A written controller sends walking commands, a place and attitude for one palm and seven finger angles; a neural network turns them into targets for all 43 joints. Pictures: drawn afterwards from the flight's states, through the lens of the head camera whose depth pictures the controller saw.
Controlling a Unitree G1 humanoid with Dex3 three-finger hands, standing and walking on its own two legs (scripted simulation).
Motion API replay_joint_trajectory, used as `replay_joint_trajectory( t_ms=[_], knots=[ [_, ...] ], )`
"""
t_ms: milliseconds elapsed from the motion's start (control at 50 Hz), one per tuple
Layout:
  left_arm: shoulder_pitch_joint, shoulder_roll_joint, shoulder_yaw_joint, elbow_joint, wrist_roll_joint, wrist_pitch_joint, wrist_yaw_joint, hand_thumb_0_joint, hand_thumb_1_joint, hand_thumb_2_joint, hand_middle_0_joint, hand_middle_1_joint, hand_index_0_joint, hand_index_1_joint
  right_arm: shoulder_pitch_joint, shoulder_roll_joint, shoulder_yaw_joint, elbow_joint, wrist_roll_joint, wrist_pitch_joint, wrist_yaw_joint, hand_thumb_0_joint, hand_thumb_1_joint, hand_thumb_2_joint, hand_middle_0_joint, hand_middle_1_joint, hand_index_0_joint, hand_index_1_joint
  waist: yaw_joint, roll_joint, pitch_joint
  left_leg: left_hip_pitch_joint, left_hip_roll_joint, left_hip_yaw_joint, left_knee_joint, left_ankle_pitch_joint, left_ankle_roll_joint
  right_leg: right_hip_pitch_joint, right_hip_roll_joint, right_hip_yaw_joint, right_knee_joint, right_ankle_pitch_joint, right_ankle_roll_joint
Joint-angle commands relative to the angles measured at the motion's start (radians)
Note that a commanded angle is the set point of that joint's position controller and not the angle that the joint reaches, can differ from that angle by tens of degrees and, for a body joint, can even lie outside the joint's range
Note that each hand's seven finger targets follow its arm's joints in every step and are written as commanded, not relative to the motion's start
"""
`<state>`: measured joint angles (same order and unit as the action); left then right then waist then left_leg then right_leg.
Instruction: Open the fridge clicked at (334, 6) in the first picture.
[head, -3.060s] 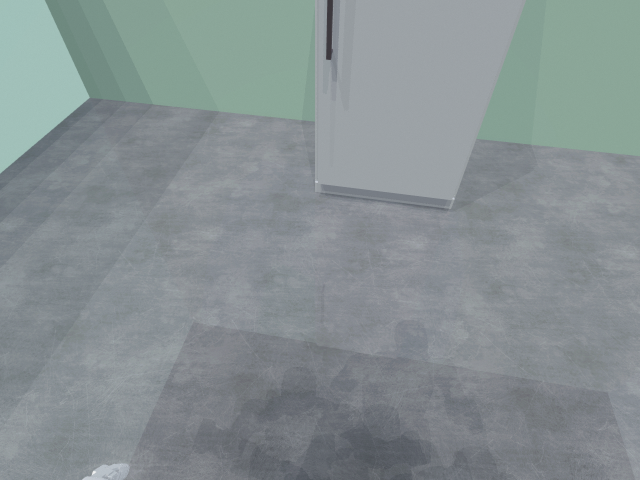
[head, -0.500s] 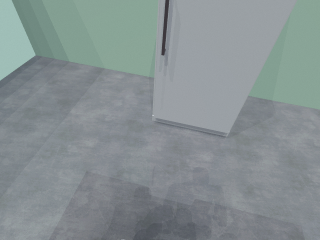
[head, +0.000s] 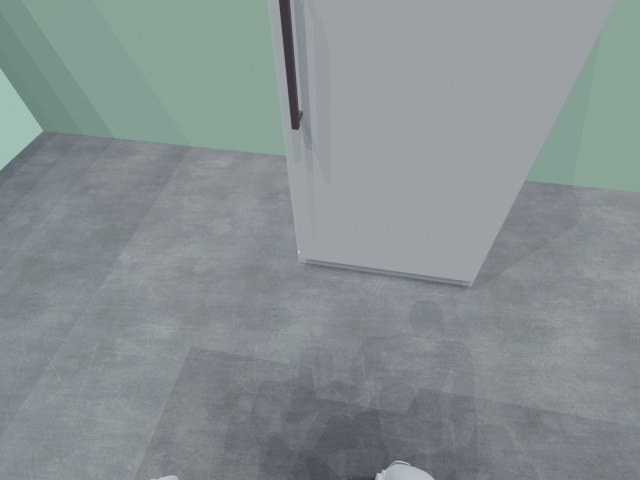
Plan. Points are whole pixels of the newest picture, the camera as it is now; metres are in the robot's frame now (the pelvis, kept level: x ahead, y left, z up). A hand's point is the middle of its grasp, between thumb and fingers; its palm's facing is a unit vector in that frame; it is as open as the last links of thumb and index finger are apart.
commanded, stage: turn to face it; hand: left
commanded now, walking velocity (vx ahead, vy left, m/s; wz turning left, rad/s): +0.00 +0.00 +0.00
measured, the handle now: (290, 41) +0.87 +0.09 +0.13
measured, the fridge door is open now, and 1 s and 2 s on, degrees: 0 0 0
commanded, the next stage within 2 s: take the last steps up to it in 0.26 s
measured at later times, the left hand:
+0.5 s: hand out of the picture +0.13 +0.18 -0.16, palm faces +0.01 -0.99 -0.12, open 7.3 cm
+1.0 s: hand (225, 449) +0.19 +0.15 -0.14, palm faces +0.01 -0.99 -0.16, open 7.3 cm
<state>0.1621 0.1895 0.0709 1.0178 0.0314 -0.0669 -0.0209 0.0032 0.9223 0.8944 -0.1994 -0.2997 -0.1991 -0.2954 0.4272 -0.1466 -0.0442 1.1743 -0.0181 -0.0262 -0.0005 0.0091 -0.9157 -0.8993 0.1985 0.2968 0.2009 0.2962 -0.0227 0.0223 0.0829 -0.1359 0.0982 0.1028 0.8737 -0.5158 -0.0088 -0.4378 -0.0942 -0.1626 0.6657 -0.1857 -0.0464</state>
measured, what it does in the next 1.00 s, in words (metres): walks ahead: left foot, then right foot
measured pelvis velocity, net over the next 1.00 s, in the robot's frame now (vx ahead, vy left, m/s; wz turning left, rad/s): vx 0.25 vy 0.00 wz -0.08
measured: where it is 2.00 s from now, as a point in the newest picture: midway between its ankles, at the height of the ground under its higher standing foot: (328, 427)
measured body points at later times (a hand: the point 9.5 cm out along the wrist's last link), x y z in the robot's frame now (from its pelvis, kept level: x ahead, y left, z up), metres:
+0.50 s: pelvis +0.13 +0.02 +0.02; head +0.14 +0.03 +0.47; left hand +0.13 +0.23 -0.14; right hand +0.19 -0.22 -0.12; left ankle +0.17 +0.12 -0.71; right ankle +0.09 -0.10 -0.68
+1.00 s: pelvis +0.25 +0.00 +0.03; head +0.27 -0.01 +0.48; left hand +0.19 +0.21 -0.13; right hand +0.27 -0.24 -0.13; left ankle +0.35 +0.13 -0.68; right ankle +0.15 -0.11 -0.71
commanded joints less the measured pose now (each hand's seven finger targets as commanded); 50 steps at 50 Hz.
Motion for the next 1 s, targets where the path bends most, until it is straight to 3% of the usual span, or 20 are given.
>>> replay_joint_trajectory(
  t_ms=[0,20,60,100,200,260,280,300,340,360,440,520,600,620,640,660,680,720,800,980],
  knots=[
    [0.222,0.172,0.021,0.024,-0.009,0.001,0.035,0.000,0.900,0.900,-0.200,-0.300,-0.200,-0.300,-0.116,-0.082,-0.023,-0.131,0.003,-0.031,-0.003,0.000,-0.900,-0.900,0.200,0.300,0.200,0.300,0.096,-0.157,-0.077,-0.498,0.045,-0.120,0.489,0.124,0.033,0.312,-0.359,0.490,-0.450,-0.236,-0.116],
    [0.156,0.119,0.007,0.010,-0.007,0.000,0.041,0.000,0.900,0.900,-0.200,-0.300,-0.200,-0.300,-0.104,-0.061,-0.020,-0.117,-0.002,-0.021,-0.001,0.000,-0.900,-0.900,0.200,0.300,0.200,0.300,0.056,-0.107,-0.036,-0.435,0.067,-0.114,0.426,0.165,0.023,0.199,-0.317,0.369,-0.459,-0.157,-0.101],
    [0.115,0.070,-0.014,0.007,-0.003,-0.004,0.044,0.000,0.900,0.900,-0.200,-0.300,-0.200,-0.300,-0.041,-0.023,-0.009,-0.090,-0.008,0.003,-0.002,0.000,-0.900,-0.900,0.200,0.300,0.200,0.300,0.001,-0.137,-0.023,-0.332,0.062,-0.070,0.279,0.187,-0.007,0.084,-0.245,0.195,-0.453,0.070,-0.076],
    [0.109,0.068,-0.018,0.012,-0.004,-0.002,0.045,0.000,0.900,0.900,-0.200,-0.300,-0.200,-0.300,-0.010,-0.005,0.000,-0.080,-0.005,0.015,-0.004,0.000,-0.900,-0.900,0.200,0.300,0.200,0.300,-0.018,-0.160,-0.045,-0.274,0.045,-0.028,0.127,0.190,-0.027,0.084,-0.202,0.120,-0.432,0.210,-0.086],
    [0.152,0.083,-0.019,0.044,-0.010,0.013,0.042,0.000,0.900,0.900,-0.200,-0.300,-0.200,-0.300,-0.112,-0.007,0.012,-0.106,0.002,0.002,-0.008,0.000,-0.900,-0.900,0.200,0.300,0.200,0.300,0.022,-0.169,-0.074,-0.202,0.003,0.012,-0.167,0.243,-0.045,0.192,-0.159,0.147,-0.382,0.299,-0.098],
    [0.122,0.086,-0.013,0.044,-0.018,0.030,0.043,0.000,0.900,0.900,-0.200,-0.300,-0.200,-0.300,-0.098,-0.041,0.014,-0.096,0.004,-0.009,-0.015,0.000,-0.900,-0.900,0.200,0.300,0.200,0.300,-0.003,-0.140,-0.069,-0.024,-0.003,0.023,-0.383,0.396,-0.048,0.133,-0.117,0.145,-0.320,0.164,-0.051],
    [0.135,0.065,-0.015,0.044,-0.020,0.037,0.042,0.000,0.900,0.900,-0.200,-0.300,-0.200,-0.300,-0.081,-0.075,0.010,-0.088,0.003,-0.016,-0.018,0.000,-0.900,-0.900,0.200,0.300,0.200,0.300,-0.005,-0.047,-0.076,0.047,0.030,-0.013,-0.423,0.486,-0.037,0.097,-0.075,0.136,-0.273,0.079,-0.019],
    [0.163,0.035,-0.018,0.041,-0.022,0.048,0.040,0.000,0.900,0.900,-0.200,-0.300,-0.200,-0.300,-0.079,-0.126,0.002,-0.092,-0.001,-0.019,-0.023,0.000,-0.900,-0.900,0.200,0.300,0.200,0.300,0.005,0.098,-0.065,0.047,0.126,-0.107,-0.469,0.554,0.003,0.073,-0.012,0.110,-0.214,-0.055,0.021],
    [0.185,-0.003,-0.023,0.044,-0.022,0.064,0.039,0.000,0.900,0.900,-0.200,-0.300,-0.200,-0.300,-0.120,-0.173,-0.002,-0.107,-0.007,-0.009,-0.033,0.000,-0.900,-0.900,0.200,0.300,0.200,0.300,0.017,0.297,-0.034,-0.062,0.253,-0.245,-0.615,0.459,0.092,0.100,0.049,0.048,-0.058,-0.245,0.063],
    [0.169,0.015,-0.022,0.040,-0.017,0.068,0.035,0.000,0.900,0.900,-0.200,-0.300,-0.200,-0.300,-0.124,-0.162,0.000,-0.112,-0.009,-0.008,-0.037,0.000,-0.900,-0.900,0.200,0.300,0.200,0.300,0.003,0.299,-0.027,-0.068,0.262,-0.274,-0.669,0.369,0.121,0.077,0.050,0.065,0.063,-0.331,0.060],
    [0.152,-0.008,-0.022,0.046,-0.005,0.051,0.019,0.000,0.900,0.900,-0.200,-0.300,-0.200,-0.300,-0.118,-0.151,-0.011,-0.117,-0.013,-0.018,-0.034,0.000,-0.900,-0.900,0.200,0.300,0.200,0.300,-0.001,0.125,-0.075,0.037,0.251,-0.202,-0.634,0.374,0.157,-0.020,0.021,0.092,0.222,-0.334,0.042],
    [0.120,-0.024,-0.025,0.032,-0.006,0.048,0.013,0.000,0.900,0.900,-0.200,-0.300,-0.200,-0.300,-0.099,-0.155,-0.022,-0.108,-0.015,-0.018,-0.026,0.000,-0.900,-0.900,0.200,0.300,0.200,0.300,-0.012,0.110,-0.070,0.005,0.227,-0.154,-0.640,0.283,0.152,0.036,0.027,0.062,0.106,-0.301,0.039],
    [0.218,-0.016,-0.023,0.068,-0.006,0.042,0.011,0.000,0.900,0.900,-0.200,-0.300,-0.200,-0.300,-0.141,-0.150,-0.023,-0.103,-0.007,-0.006,-0.019,0.000,-0.900,-0.900,0.200,0.300,0.200,0.300,0.051,0.083,-0.046,-0.137,0.164,-0.080,-0.556,0.069,0.087,0.267,0.057,0.019,-0.193,-0.114,0.036],
    [0.270,0.025,-0.015,0.082,-0.004,0.034,0.017,0.000,0.900,0.900,-0.200,-0.300,-0.200,-0.300,-0.152,-0.118,-0.018,-0.109,-0.002,-0.008,-0.014,0.000,-0.900,-0.900,0.200,0.300,0.200,0.300,0.080,-0.021,-0.048,-0.251,0.109,-0.032,-0.439,0.037,0.054,0.395,0.005,0.106,-0.298,-0.138,0.017],
    [0.332,0.113,0.003,0.099,0.002,0.027,0.028,0.000,0.900,0.900,-0.200,-0.300,-0.200,-0.300,-0.183,-0.058,-0.004,-0.137,0.005,-0.011,-0.007,0.000,-0.900,-0.900,0.200,0.300,0.200,0.300,0.113,-0.260,-0.018,-0.451,0.004,0.089,-0.213,-0.010,0.001,0.493,-0.191,0.374,-0.429,-0.268,-0.058],
    [0.398,0.179,0.016,0.105,-0.008,0.028,0.034,0.000,0.900,0.900,-0.200,-0.300,-0.200,-0.300,-0.274,-0.085,-0.007,-0.188,-0.002,-0.009,0.001,0.000,-0.900,-0.900,0.200,0.300,0.200,0.300,0.156,-0.314,0.013,-0.556,-0.014,0.056,-0.025,-0.067,-0.006,0.462,-0.323,0.585,-0.534,-0.365,-0.153],
    [0.391,0.160,0.014,0.112,-0.011,0.019,0.040,0.000,0.900,0.900,-0.200,-0.300,-0.200,-0.300,-0.316,-0.105,-0.015,-0.192,-0.007,-0.006,0.004,0.000,-0.900,-0.900,0.200,0.300,0.200,0.300,0.148,-0.294,0.063,-0.587,0.009,-0.020,0.081,-0.002,0.001,0.406,-0.319,0.601,-0.551,-0.346,-0.171],
    [0.314,0.101,0.002,0.091,-0.007,0.014,0.045,0.000,0.900,0.900,-0.200,-0.300,-0.200,-0.300,-0.275,-0.096,-0.022,-0.164,-0.006,-0.005,0.010,0.000,-0.900,-0.900,0.200,0.300,0.200,0.300,0.089,-0.137,0.086,-0.586,0.042,-0.062,0.159,0.109,0.005,0.362,-0.286,0.467,-0.527,-0.275,-0.160],
    [0.257,0.082,-0.009,0.068,-0.006,-0.006,0.041,0.000,0.900,0.900,-0.200,-0.300,-0.200,-0.300,-0.197,-0.057,-0.019,-0.142,-0.005,0.002,0.021,0.000,-0.900,-0.900,0.200,0.300,0.200,0.300,0.035,-0.151,0.045,-0.483,0.034,-0.022,0.078,0.252,-0.018,0.323,-0.193,0.233,-0.505,-0.013,-0.108],
    [0.297,0.098,-0.004,0.106,-0.004,-0.003,0.045,0.000,0.900,0.900,-0.200,-0.300,-0.200,-0.300,-0.276,-0.053,-0.008,-0.189,0.002,-0.019,0.029,0.000,-0.900,-0.900,0.200,0.300,0.200,0.300,0.045,-0.168,0.030,-0.299,-0.015,0.027,-0.244,0.289,0.018,0.359,-0.180,0.163,-0.390,0.234,-0.080]
  ],
)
